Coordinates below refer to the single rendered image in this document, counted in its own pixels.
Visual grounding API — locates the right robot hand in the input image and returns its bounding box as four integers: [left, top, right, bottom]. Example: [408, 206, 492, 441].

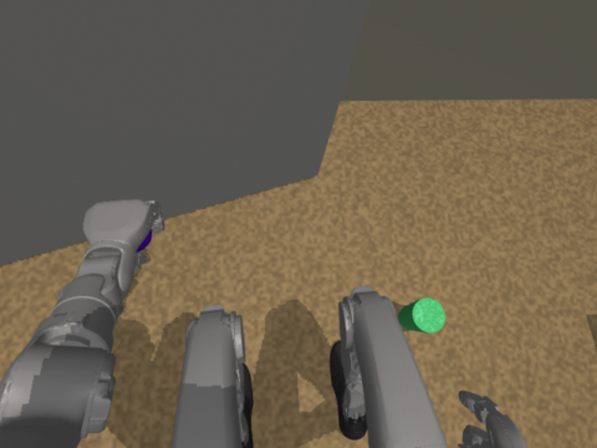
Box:
[458, 390, 529, 448]

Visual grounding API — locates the left robot arm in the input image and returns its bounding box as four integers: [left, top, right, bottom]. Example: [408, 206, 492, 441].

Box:
[0, 241, 136, 448]

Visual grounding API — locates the right robot foot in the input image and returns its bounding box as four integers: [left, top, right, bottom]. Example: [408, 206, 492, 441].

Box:
[330, 341, 368, 440]

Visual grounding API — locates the left robot hand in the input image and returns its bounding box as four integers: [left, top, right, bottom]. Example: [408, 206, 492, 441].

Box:
[83, 199, 165, 271]

